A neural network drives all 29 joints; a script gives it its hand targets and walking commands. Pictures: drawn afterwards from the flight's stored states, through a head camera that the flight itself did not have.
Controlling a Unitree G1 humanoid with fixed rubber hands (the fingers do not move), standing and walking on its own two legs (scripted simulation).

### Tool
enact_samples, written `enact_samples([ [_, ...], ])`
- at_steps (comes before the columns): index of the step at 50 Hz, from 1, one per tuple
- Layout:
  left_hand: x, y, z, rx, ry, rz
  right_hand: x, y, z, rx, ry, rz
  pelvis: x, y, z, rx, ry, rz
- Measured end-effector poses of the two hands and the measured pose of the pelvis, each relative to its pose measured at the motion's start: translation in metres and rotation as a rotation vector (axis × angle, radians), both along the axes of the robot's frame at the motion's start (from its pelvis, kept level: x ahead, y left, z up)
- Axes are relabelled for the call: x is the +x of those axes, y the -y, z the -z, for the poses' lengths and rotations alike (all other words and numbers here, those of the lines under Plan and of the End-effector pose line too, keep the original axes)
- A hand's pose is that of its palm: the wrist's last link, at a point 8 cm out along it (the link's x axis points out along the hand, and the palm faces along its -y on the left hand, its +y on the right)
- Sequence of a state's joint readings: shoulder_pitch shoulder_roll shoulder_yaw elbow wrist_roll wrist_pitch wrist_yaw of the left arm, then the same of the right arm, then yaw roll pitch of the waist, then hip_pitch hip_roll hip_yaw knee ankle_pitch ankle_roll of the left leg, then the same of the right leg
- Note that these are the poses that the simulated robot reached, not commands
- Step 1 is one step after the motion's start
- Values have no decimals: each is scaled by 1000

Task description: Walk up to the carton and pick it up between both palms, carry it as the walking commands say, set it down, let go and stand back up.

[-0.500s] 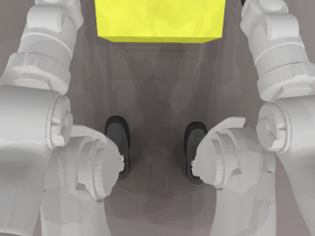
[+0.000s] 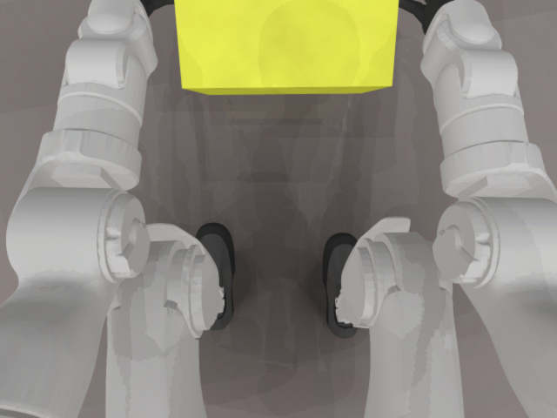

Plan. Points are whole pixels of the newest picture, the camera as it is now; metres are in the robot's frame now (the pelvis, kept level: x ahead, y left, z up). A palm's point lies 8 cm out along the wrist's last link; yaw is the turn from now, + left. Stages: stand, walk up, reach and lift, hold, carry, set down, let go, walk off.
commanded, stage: reach and lift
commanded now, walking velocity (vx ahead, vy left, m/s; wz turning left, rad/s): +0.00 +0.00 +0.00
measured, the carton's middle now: (285, 17) +0.57 +0.00 -0.22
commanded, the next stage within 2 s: none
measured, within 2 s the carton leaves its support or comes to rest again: neither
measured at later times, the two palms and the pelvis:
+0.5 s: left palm out of the picture +0.54 +0.16 -0.07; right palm out of the picture +0.54 -0.16 -0.06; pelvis +0.00 +0.00 +0.04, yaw +0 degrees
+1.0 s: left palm out of the picture +0.52 +0.17 +0.01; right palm out of the picture +0.52 -0.16 +0.01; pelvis +0.00 +0.00 +0.09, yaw +0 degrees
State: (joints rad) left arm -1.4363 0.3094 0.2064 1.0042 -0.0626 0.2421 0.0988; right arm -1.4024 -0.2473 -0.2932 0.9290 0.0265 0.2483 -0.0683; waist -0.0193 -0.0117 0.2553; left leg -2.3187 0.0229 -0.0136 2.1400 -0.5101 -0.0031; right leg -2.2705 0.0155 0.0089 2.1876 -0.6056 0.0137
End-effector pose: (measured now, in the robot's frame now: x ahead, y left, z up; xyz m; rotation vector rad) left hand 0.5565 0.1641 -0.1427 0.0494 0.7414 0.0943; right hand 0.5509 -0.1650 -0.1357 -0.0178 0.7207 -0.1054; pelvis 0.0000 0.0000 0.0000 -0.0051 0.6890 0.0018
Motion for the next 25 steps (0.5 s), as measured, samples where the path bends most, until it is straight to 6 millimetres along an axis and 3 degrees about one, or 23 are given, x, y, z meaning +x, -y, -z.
enact_samples([
  [8,-2,2,-12,-1,15,-19,1,0,-15,1,23,18,4,0,-8,3,-32,4],
  [25,-17,0,-72,3,28,-42,-15,-5,-73,-10,39,37,2,-3,-38,0,-105,7],
])
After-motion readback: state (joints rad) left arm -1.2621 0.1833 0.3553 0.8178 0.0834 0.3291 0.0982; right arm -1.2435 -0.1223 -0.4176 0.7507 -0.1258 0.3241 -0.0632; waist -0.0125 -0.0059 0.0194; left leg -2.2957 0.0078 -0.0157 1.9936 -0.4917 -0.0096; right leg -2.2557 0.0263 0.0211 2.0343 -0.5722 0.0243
